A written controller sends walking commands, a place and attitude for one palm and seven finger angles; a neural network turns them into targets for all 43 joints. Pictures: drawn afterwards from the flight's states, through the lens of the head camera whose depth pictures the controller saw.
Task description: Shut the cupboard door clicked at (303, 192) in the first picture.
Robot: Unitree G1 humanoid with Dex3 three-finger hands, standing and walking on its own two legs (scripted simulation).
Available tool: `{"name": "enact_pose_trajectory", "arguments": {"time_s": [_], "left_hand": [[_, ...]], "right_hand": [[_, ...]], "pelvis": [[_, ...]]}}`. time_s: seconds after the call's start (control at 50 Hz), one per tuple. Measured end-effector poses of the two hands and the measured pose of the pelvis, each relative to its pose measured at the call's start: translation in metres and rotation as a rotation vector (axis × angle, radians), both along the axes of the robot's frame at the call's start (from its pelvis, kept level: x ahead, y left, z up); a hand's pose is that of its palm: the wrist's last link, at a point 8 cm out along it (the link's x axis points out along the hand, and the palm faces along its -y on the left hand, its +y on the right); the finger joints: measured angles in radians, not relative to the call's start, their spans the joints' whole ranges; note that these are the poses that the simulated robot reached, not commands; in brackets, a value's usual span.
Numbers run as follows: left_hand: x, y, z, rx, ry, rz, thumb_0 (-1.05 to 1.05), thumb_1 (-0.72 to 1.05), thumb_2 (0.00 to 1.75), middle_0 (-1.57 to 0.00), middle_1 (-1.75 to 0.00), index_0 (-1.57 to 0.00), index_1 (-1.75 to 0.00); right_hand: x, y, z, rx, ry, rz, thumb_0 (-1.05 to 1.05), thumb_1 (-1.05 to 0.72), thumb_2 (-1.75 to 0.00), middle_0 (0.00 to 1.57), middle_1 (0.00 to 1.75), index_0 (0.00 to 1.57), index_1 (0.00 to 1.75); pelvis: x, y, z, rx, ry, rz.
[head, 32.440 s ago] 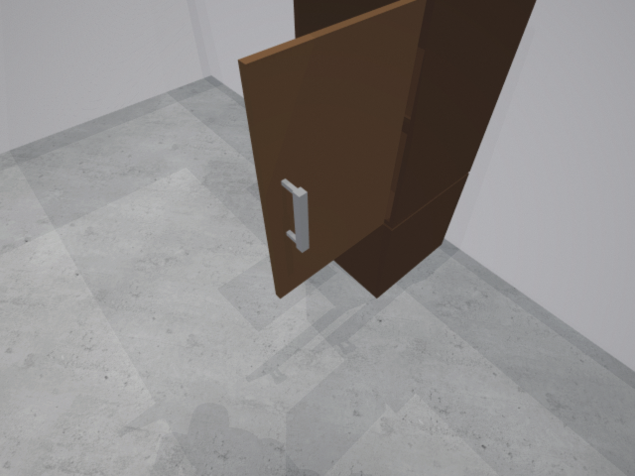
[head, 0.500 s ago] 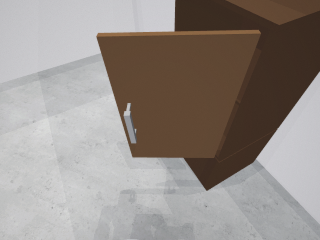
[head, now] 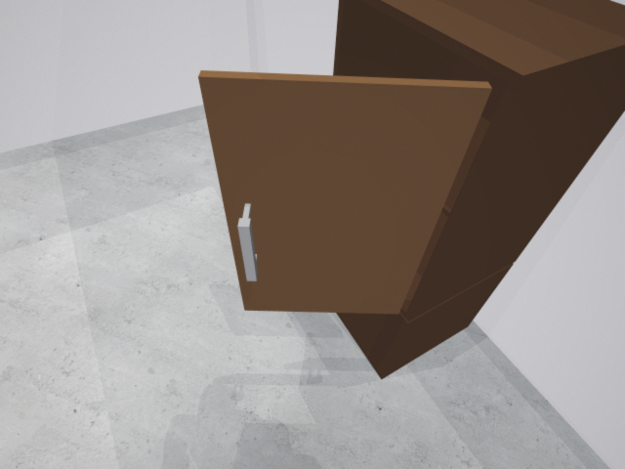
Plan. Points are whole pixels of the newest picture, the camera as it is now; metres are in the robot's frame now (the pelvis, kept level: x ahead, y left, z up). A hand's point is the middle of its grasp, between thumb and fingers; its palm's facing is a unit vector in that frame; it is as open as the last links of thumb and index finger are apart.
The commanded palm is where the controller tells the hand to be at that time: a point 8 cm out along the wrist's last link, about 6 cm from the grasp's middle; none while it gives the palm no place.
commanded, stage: come to a stop and stand still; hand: left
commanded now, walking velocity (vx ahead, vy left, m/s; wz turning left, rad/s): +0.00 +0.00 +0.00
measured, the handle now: (249, 244) +0.50 +0.14 -0.06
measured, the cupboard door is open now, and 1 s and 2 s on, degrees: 60 60 60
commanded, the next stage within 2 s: look again from close up in 0.04 s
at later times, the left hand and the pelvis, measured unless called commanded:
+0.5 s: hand out of the picture +0.00 +0.21 -0.18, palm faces +0.02 -0.98 -0.20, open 7.4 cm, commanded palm none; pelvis -0.01 +0.04 -0.01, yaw +0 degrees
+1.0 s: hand out of the picture -0.04 +0.19 -0.19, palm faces +0.02 -0.99 -0.16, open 7.4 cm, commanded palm none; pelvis -0.01 +0.02 -0.01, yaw +0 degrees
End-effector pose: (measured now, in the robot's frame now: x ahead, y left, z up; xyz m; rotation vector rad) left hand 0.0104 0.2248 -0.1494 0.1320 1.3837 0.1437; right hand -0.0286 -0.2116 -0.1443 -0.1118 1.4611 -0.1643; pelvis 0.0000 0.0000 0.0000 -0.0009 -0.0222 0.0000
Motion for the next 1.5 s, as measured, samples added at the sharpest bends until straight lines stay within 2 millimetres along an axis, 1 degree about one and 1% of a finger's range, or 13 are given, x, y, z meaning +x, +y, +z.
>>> {"name": "enact_pose_trajectory", "arguments": {"time_s": [0.14, 0.2, 0.32, 0.46, 0.58, 0.72, 0.9, 1.0, 1.08, 1.16, 1.3, 1.4, 1.5], "left_hand": [[-0.016, -0.006, -0.003, -0.023, 0.047, 0.012, 0.0, 0.92, 0.89, -0.2, -0.29, -0.2, -0.3], [-0.021, -0.006, -0.003, -0.013, 0.041, -0.008, 0.0, 0.92, 0.89, -0.2, -0.3, -0.2, -0.3], [-0.025, 0.009, -0.005, 0.0, 0.012, -0.013, 0.0, 0.91, 0.89, -0.2, -0.3, -0.2, -0.3], [-0.02, 0.03, -0.004, 0.015, -0.046, -0.012, 0.0, 0.91, 0.89, -0.2, -0.3, -0.2, -0.3], [-0.021, 0.044, -0.002, 0.028, -0.065, -0.014, 0.0, 0.91, 0.89, -0.2, -0.29, -0.2, -0.3], [-0.028, 0.051, -0.001, 0.034, -0.056, -0.013, 0.0, 0.91, 0.89, -0.2, -0.29, -0.2, -0.3], [-0.045, 0.037, -0.007, 0.004, 0.016, -0.008, 0.0, 0.91, 0.89, -0.19, -0.29, -0.2, -0.3], [-0.049, 0.019, -0.009, -0.015, 0.053, 0.003, 0.0, 0.91, 0.89, -0.19, -0.29, -0.2, -0.3], [-0.047, 0.002, -0.01, -0.026, 0.065, 0.019, 0.0, 0.91, 0.89, -0.2, -0.29, -0.2, -0.3], [-0.042, -0.013, -0.016, -0.043, 0.063, 0.047, 0.0, 0.91, 0.89, -0.2, -0.29, -0.2, -0.3], [-0.026, -0.031, -0.028, -0.089, 0.096, 0.033, 0.0, 0.91, 0.89, -0.2, -0.29, -0.2, -0.3], [0.022, -0.036, -0.016, -0.073, 0.034, -0.009, 0.01, 0.91, 0.89, -0.2, -0.29, -0.2, -0.3], [0.067, -0.037, -0.006, 0.002, -0.06, -0.023, 0.02, 0.94, 0.89, -0.2, -0.29, -0.2, -0.3]], "right_hand": [[-0.001, 0.009, 0.001, 0.004, 0.008, -0.007, 0.0, -0.91, -0.9, 0.2, 0.3, 0.2, 0.3], [0.008, 0.01, -0.004, 0.004, -0.023, 0.005, 0.0, -0.91, -0.9, 0.2, 0.3, 0.2, 0.3], [0.03, 0.013, -0.008, -0.021, -0.139, 0.01, 0.01, -0.92, -0.9, 0.2, 0.3, 0.2, 0.3], [0.045, 0.017, -0.003, -0.033, -0.202, 0.048, 0.01, -0.93, -0.9, 0.2, 0.3, 0.2, 0.3], [0.047, 0.02, 0.002, -0.036, -0.222, 0.068, 0.0, -0.92, -0.9, 0.2, 0.3, 0.2, 0.3], [0.04, 0.021, 0.003, -0.039, -0.2, 0.077, 0.0, -0.91, -0.9, 0.2, 0.3, 0.2, 0.3], [0.021, 0.018, -0.001, -0.038, -0.132, 0.043, 0.0, -0.91, -0.9, 0.2, 0.3, 0.2, 0.3], [0.013, 0.005, -0.004, -0.042, -0.091, 0.012, 0.0, -0.91, -0.9, 0.2, 0.3, 0.2, 0.3], [0.013, -0.009, -0.007, -0.052, -0.068, 0.003, 0.0, -0.91, -0.9, 0.2, 0.3, 0.2, 0.3], [0.024, -0.021, -0.007, -0.073, -0.057, 0.014, 0.0, -0.91, -0.9, 0.2, 0.3, 0.2, 0.3], [0.059, -0.025, -0.002, -0.099, -0.134, 0.013, 0.0, -0.91, -0.9, 0.2, 0.3, 0.2, 0.3], [0.06, -0.033, 0.004, -0.079, -0.129, -0.007, 0.0, -0.91, -0.9, 0.2, 0.3, 0.2, 0.3], [0.054, -0.061, -0.007, -0.052, -0.057, -0.021, 0.0, -0.9, -0.9, 0.2, 0.3, 0.2, 0.3]], "pelvis": [[0.003, 0.005, 0.0, 0.001, 0.006, -0.003], [0.0, 0.01, -0.003, -0.014, 0.014, -0.007], [-0.003, 0.023, -0.008, -0.006, -0.005, -0.001], [-0.011, 0.033, -0.008, -0.001, -0.011, 0.004], [-0.017, 0.039, -0.007, -0.001, -0.012, 0.007], [-0.02, 0.041, -0.006, 0.0, -0.012, 0.011], [-0.015, 0.034, -0.008, 0.007, -0.004, 0.005], [-0.006, 0.02, -0.01, 0.004, 0.007, -0.002], [0.002, 0.007, -0.013, -0.006, 0.018, -0.002], [0.012, -0.001, -0.016, -0.019, 0.022, 0.014], [0.029, -0.009, -0.018, -0.006, 0.012, -0.016], [0.035, -0.024, -0.009, -0.017, 0.017, -0.024], [0.046, -0.052, -0.013, -0.029, 0.022, -0.01]]}}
